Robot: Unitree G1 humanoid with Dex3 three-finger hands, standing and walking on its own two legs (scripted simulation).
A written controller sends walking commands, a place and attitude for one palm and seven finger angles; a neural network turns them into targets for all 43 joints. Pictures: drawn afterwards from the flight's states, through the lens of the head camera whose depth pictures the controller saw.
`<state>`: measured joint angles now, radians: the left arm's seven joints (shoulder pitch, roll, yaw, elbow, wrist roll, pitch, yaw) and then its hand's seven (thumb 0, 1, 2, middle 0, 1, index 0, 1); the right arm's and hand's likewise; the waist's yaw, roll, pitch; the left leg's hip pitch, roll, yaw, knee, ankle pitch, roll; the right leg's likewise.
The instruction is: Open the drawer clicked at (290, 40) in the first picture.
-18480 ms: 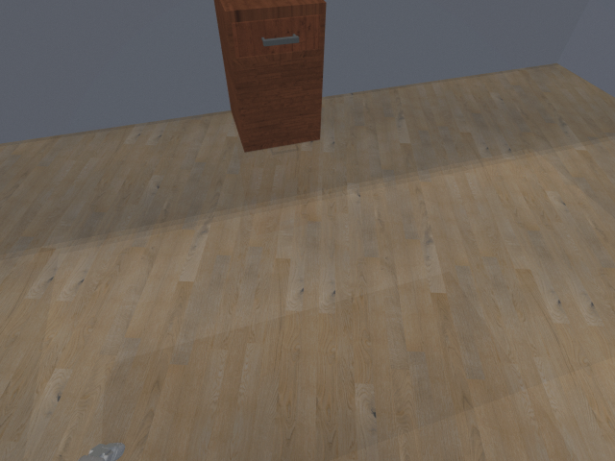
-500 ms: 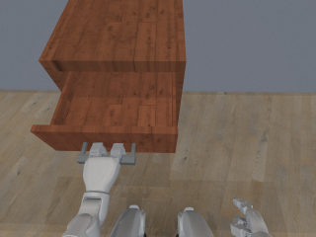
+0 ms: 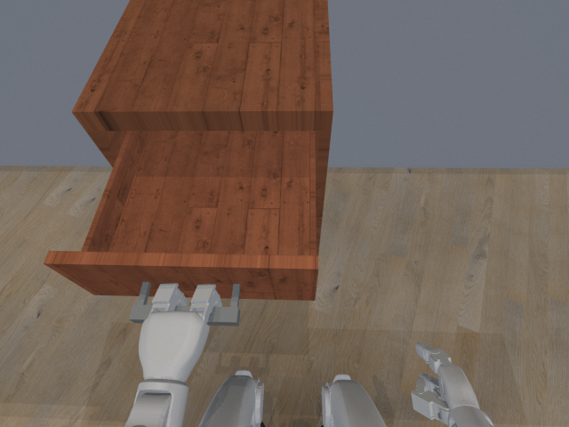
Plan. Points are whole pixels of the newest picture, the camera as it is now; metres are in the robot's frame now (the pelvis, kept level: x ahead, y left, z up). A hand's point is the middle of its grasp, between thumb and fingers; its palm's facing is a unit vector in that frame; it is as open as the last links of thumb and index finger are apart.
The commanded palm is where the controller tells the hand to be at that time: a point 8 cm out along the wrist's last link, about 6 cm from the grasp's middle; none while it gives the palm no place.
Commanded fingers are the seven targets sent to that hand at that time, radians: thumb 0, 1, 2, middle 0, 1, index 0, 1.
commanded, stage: pull the drawer open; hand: left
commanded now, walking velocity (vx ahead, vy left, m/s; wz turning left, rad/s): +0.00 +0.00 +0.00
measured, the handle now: (188, 302) +0.30 +0.17 -0.05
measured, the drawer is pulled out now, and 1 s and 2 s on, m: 0.25 0.30 0.30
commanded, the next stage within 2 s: open the thumb to release the handle in 0.80 s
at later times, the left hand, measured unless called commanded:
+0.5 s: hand (186, 370) +0.21 +0.16 -0.07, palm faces -0.07 -0.12 -0.99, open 5.8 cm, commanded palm +0.17 +0.18 -0.03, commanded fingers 0.00 0.90 0.90 -0.40 -1.35 -0.40 -1.35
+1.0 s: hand (182, 374) +0.20 +0.16 -0.07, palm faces -0.06 -0.10 -0.99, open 5.9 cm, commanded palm +0.18 +0.18 -0.03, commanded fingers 0.00 0.48 0.72 -0.37 -1.30 -0.37 -1.30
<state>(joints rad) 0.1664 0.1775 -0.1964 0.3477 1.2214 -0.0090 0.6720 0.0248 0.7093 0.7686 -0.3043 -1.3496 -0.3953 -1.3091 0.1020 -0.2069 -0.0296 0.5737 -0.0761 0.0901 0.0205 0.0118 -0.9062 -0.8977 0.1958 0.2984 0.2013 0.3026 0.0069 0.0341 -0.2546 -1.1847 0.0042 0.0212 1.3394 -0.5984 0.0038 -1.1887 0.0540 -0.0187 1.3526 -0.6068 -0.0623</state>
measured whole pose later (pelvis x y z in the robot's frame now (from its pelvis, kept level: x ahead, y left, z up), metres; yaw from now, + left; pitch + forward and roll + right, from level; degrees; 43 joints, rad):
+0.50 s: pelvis +0.00 -0.01 -0.01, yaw +1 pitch +26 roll +2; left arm 0.31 0.19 -0.17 0.24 1.22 -0.09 0.66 0.03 0.70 0.76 -0.30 -1.35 -0.39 -1.31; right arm 0.09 -0.21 -0.01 0.54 -0.09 0.07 0.02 0.01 -0.91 -0.90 0.20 0.30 0.20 0.30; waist 0.03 0.03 -0.26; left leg -1.22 0.00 0.02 1.38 -0.61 -0.01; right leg -1.23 0.05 -0.02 1.41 -0.63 -0.08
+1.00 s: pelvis -0.01 -0.01 -0.02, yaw +1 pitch +27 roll +2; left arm 0.32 0.22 -0.15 0.21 1.22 -0.11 0.68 0.01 0.69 0.77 -0.32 -1.35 -0.39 -1.32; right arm 0.09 -0.22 -0.02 0.54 -0.10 0.05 0.02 0.01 -0.91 -0.90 0.20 0.30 0.20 0.30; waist 0.04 0.04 -0.26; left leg -1.26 0.00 0.01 1.40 -0.61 -0.02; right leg -1.27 0.05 -0.03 1.44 -0.64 -0.09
